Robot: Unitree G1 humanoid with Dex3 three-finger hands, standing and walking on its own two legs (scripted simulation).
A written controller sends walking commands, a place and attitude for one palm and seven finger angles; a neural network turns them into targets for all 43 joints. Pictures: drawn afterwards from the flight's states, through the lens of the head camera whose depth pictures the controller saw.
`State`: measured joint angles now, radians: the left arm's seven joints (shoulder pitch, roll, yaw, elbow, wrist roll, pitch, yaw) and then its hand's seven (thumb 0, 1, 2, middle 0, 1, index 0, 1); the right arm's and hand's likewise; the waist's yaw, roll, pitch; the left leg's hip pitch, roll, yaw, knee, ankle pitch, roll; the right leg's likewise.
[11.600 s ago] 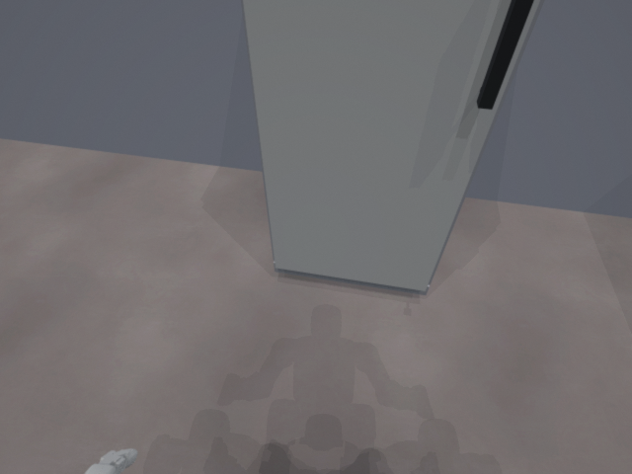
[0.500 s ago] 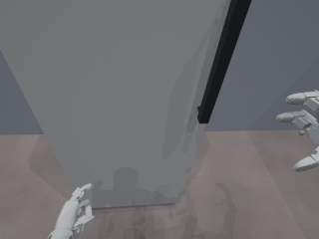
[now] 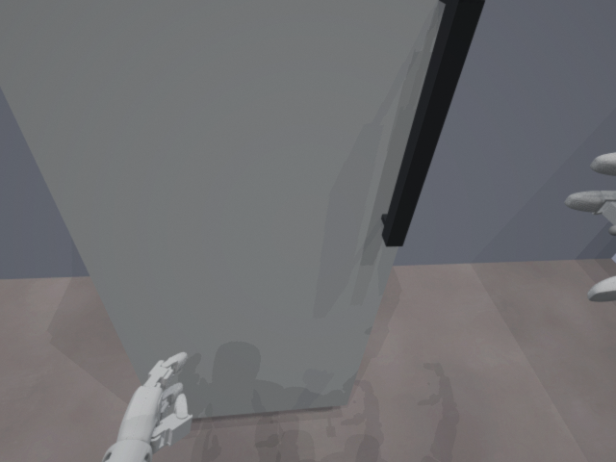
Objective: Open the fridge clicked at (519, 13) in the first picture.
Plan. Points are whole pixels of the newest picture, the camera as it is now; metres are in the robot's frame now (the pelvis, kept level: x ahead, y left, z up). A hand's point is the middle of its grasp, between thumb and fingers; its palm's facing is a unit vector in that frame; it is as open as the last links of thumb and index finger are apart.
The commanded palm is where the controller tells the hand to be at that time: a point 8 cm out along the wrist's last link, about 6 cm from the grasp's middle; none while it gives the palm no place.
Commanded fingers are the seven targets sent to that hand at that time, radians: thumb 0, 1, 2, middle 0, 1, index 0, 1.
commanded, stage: move the hooked fingers beside the handle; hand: right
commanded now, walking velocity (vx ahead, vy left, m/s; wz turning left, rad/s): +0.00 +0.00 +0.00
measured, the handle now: (415, 138) +0.47 -0.13 +0.25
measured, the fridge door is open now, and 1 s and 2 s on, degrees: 0 0 0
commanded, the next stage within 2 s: none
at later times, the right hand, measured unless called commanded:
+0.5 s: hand (543, 224) +0.32 -0.25 +0.22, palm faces -0.04 +0.99 -0.11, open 14.0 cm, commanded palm +0.30 -0.29 +0.24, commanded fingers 0.00 0.50 -0.30 0.30 1.20 0.30 1.20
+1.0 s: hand (500, 190) +0.38 -0.22 +0.23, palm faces -0.05 +1.00 -0.07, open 14.0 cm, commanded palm +0.35 -0.26 +0.24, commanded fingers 0.00 0.50 -0.30 0.30 1.20 0.30 1.20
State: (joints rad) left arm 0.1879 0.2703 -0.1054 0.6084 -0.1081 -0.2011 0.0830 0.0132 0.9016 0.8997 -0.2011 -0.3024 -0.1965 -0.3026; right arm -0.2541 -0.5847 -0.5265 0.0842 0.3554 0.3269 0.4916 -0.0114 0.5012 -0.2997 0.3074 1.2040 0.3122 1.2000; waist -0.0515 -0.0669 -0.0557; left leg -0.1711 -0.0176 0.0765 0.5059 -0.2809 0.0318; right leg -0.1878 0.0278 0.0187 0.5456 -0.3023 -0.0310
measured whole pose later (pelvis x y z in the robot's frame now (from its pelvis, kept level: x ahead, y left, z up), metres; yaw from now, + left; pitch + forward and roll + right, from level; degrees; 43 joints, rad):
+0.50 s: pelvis +0.00 -0.01 +0.00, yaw +0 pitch -1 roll +0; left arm 0.21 0.29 -0.09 0.60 -0.11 -0.17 0.08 0.01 0.90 0.90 -0.20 -0.30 -0.20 -0.30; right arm -0.33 -0.52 -0.40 0.14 0.29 0.37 0.44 -0.01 0.50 -0.30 0.30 1.20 0.30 1.20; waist -0.03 -0.07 -0.04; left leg -0.21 0.00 0.06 0.51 -0.28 0.02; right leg -0.21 0.04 0.01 0.52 -0.29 -0.04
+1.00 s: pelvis +0.01 -0.01 +0.00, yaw +1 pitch -1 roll +0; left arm 0.21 0.28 -0.08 0.62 -0.11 -0.14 0.09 0.01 0.90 0.90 -0.20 -0.30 -0.20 -0.30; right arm -0.50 -0.46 -0.32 0.28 0.26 0.32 0.36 -0.01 0.50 -0.30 0.30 1.20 0.31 1.20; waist -0.01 -0.05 -0.04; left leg -0.20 0.00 0.06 0.50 -0.29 0.02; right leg -0.20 0.04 0.00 0.50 -0.29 -0.04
